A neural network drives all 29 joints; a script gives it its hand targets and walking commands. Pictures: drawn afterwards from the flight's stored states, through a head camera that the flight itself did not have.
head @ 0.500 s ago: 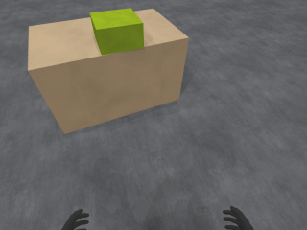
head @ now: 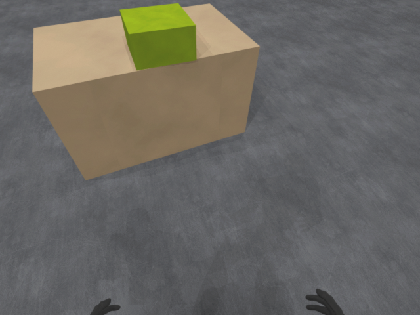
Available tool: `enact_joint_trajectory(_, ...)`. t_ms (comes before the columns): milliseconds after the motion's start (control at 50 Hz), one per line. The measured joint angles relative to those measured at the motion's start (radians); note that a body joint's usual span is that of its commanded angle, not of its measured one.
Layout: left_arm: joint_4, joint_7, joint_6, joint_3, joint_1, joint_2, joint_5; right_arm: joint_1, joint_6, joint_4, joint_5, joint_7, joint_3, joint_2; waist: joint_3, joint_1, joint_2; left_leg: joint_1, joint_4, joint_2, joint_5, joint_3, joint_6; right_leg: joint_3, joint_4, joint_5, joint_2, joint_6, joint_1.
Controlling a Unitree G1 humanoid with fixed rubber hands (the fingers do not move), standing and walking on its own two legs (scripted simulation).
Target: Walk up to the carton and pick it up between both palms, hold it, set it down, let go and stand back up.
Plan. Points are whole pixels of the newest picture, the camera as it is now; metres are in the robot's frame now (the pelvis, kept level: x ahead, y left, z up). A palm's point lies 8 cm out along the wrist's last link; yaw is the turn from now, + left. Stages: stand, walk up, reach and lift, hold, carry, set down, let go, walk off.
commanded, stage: stand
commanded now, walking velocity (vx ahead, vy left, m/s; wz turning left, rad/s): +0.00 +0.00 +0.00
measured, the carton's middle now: (158, 35) +1.27 +0.23 -0.06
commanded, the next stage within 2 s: none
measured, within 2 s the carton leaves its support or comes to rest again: neither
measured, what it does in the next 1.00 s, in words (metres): stands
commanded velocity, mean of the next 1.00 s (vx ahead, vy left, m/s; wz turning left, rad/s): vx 0.00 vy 0.00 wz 0.00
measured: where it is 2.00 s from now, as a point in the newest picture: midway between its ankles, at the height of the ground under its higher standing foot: outside the picture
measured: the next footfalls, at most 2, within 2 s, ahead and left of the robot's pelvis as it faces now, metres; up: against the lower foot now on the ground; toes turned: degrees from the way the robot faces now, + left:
none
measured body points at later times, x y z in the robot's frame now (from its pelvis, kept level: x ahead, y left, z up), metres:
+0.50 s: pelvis +0.00 +0.00 +0.00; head +0.02 +0.01 +0.45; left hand +0.11 +0.24 -0.13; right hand +0.12 -0.24 -0.12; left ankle -0.03 +0.12 -0.72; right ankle -0.02 -0.12 -0.72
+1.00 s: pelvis -0.01 +0.00 +0.00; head +0.00 +0.00 +0.45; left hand +0.08 +0.24 -0.14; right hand +0.09 -0.24 -0.12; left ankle -0.03 +0.12 -0.72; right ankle -0.02 -0.12 -0.72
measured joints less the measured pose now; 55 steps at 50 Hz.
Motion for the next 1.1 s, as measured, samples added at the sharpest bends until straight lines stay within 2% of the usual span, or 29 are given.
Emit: enact_joint_trajectory(1100,0.137,0.0,-0.012,0.0,0.0,0.0,0.0,0.0,-0.014,0.134,0.0,0.0,0.0,0.0,0.0,0.0,0.0,0.0,0.0,0.001,0.03,0.0,0.0,0.0,0.0,0.029,0.0,0.0,0.0)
